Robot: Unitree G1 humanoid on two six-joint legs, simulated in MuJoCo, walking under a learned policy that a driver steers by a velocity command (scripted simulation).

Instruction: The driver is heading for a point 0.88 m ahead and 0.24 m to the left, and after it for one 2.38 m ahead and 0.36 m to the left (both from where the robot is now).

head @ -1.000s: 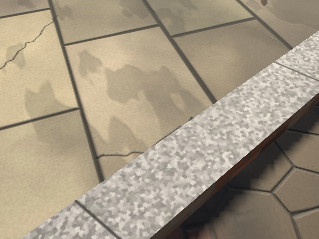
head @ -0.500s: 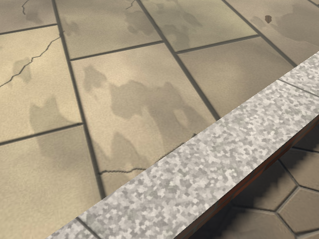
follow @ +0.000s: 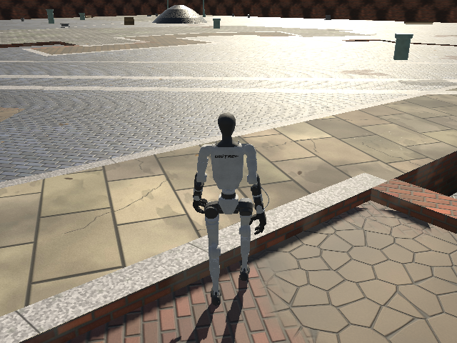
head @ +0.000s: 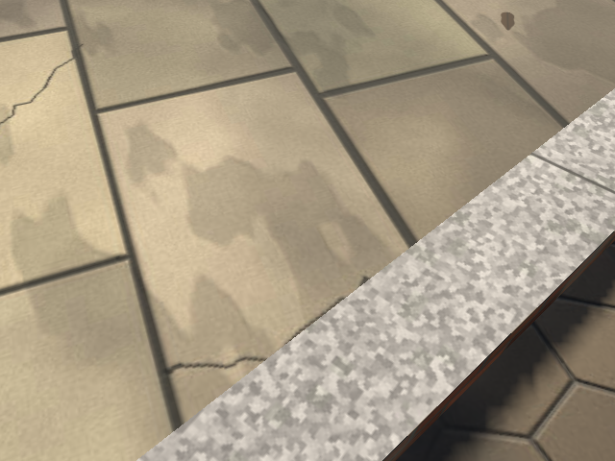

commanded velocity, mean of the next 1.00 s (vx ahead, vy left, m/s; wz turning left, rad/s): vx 0.49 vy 0.00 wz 0.48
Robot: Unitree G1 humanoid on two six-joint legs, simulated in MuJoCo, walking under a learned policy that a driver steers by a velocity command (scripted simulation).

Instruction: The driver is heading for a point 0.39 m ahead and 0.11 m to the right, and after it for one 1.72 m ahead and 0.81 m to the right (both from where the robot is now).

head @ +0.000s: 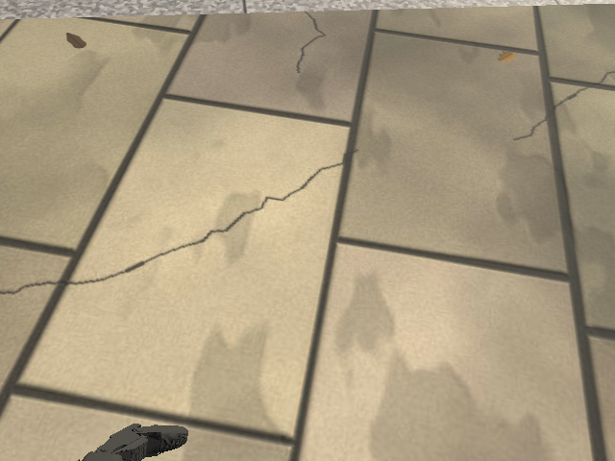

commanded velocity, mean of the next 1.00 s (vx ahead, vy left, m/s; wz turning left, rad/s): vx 0.50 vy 0.00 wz -0.35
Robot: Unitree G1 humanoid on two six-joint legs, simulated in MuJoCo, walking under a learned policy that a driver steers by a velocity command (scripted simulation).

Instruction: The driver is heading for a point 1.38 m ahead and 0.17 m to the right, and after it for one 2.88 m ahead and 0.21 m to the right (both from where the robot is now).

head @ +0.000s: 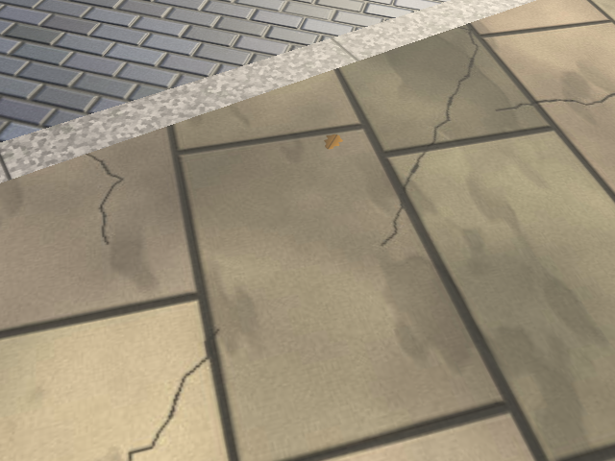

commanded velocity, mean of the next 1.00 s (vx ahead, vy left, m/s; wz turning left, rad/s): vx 0.50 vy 0.00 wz -0.26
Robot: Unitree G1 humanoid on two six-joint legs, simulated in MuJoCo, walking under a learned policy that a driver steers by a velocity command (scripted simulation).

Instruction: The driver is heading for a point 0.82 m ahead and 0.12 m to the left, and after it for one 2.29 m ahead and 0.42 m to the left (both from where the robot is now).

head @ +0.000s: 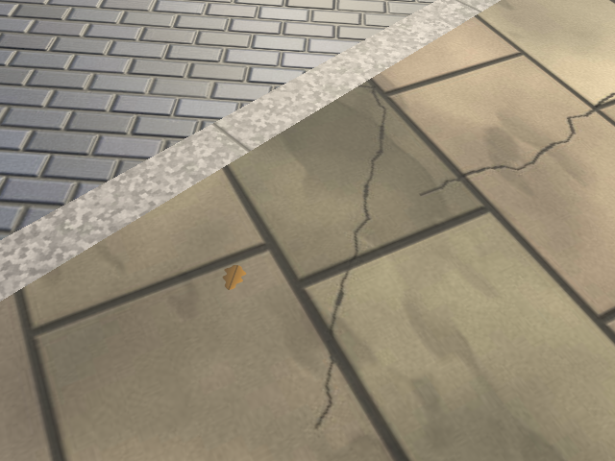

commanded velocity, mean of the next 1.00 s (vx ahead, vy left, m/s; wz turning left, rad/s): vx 0.50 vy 0.00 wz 0.43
